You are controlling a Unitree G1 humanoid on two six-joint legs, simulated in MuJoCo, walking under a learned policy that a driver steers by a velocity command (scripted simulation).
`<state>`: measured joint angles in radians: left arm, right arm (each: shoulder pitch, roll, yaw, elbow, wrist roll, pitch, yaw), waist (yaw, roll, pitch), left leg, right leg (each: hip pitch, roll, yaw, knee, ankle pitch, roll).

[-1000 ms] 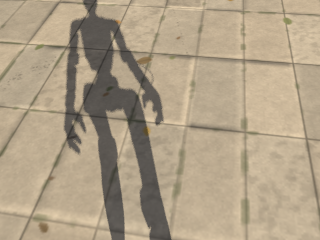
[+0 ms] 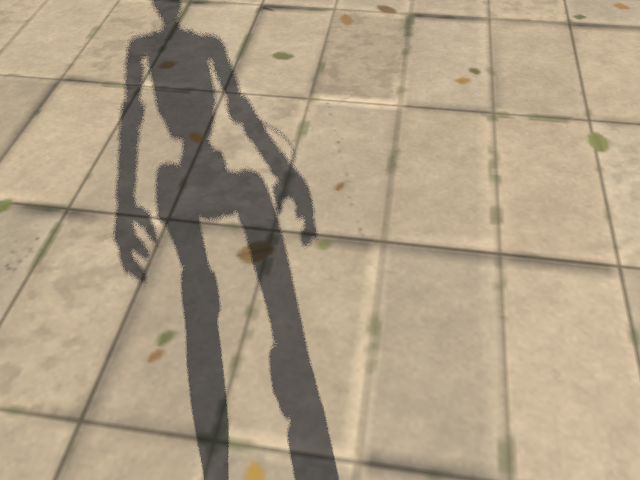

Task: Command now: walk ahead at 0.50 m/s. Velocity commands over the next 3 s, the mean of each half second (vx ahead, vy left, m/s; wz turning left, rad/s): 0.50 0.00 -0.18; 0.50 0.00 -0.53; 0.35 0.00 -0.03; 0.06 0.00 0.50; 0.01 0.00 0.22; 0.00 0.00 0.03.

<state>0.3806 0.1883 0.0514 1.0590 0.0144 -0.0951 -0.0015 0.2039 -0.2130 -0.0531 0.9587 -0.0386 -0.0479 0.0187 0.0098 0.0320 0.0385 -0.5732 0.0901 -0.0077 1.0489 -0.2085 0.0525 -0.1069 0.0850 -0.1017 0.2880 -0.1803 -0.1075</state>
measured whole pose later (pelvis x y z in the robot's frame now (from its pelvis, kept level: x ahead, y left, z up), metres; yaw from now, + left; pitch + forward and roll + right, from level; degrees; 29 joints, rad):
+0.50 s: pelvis +0.27 +0.05 +0.00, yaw -7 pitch +0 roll +0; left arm 0.29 0.22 0.07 0.98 0.03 -0.03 -0.01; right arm 0.27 -0.20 -0.06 0.97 -0.02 -0.10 -0.01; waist 0.01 -0.04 0.04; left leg -0.18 -0.02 0.18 0.36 -0.19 0.08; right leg -0.51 -0.06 0.00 1.13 -0.26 -0.09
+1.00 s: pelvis +0.51 -0.05 -0.01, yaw -25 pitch +0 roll +0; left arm 0.22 0.25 0.08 0.90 0.01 -0.02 -0.01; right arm 0.24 -0.22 -0.06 0.87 -0.03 -0.07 0.00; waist -0.01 0.01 0.07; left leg -0.44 0.10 0.02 1.22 -0.33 0.00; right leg -0.26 0.13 -0.07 0.46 -0.19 -0.15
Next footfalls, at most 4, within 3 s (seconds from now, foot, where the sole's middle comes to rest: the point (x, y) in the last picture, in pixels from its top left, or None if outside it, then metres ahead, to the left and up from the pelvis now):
0.30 left None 0.33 0.12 -0.78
0.84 right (396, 451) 0.56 -0.10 -0.78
1.38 left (390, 319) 0.89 -0.11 -0.78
1.96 right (462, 350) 0.80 -0.27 -0.78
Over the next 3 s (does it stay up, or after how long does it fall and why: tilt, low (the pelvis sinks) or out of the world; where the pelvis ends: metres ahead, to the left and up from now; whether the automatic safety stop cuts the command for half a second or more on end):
stays up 0.75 -0.15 0.00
